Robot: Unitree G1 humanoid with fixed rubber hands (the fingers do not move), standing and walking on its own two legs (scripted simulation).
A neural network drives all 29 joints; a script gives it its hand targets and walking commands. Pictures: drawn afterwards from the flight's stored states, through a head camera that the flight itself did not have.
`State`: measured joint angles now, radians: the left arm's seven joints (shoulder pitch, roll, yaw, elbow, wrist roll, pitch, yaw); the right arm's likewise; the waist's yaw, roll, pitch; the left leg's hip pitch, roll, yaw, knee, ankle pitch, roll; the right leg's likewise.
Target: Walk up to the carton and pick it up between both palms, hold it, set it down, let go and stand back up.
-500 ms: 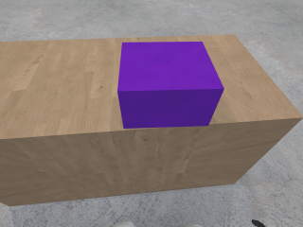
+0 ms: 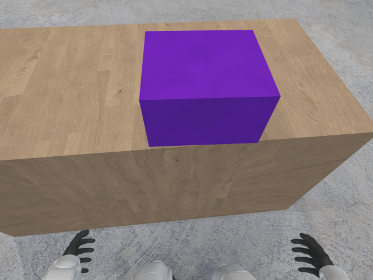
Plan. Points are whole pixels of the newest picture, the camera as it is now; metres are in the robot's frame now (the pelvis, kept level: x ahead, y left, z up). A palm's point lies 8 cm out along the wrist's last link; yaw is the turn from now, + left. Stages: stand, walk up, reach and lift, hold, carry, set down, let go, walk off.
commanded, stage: reach and lift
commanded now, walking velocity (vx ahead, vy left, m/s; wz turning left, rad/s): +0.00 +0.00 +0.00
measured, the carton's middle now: (201, 87) +0.56 -0.04 +0.05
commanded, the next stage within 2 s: none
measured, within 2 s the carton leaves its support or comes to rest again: neither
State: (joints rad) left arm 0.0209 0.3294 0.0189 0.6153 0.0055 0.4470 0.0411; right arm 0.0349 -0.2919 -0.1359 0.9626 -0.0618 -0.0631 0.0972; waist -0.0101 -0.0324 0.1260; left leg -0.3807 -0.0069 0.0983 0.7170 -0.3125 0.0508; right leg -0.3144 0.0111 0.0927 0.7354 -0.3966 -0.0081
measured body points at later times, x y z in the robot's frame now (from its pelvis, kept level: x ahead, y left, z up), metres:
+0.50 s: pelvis -0.01 -0.01 +0.01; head -0.05 +0.01 +0.45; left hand +0.14 +0.26 -0.06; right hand +0.15 -0.28 -0.05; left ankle +0.05 +0.08 -0.71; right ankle +0.00 -0.15 -0.71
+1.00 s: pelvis -0.04 -0.01 +0.01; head -0.09 +0.00 +0.45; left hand +0.16 +0.23 +0.00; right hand +0.15 -0.27 +0.02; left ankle +0.05 +0.08 -0.71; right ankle +0.00 -0.15 -0.71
